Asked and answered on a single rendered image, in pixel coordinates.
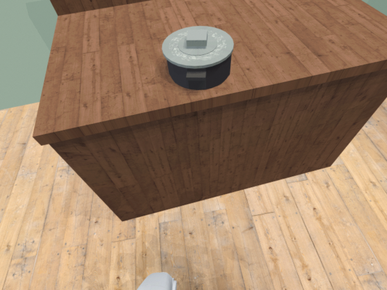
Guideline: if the knob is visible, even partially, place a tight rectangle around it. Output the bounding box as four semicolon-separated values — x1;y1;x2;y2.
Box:
186;30;207;47

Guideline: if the lid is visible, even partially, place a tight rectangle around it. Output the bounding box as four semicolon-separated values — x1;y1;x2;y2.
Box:
162;26;234;69

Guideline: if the table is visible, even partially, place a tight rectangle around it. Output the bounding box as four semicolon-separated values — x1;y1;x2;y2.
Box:
32;0;387;221

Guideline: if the left robot thigh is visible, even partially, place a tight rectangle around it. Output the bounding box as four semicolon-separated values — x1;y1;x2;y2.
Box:
137;272;177;290

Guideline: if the pot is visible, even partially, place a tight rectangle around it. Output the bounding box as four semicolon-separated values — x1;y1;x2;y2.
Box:
167;54;232;90

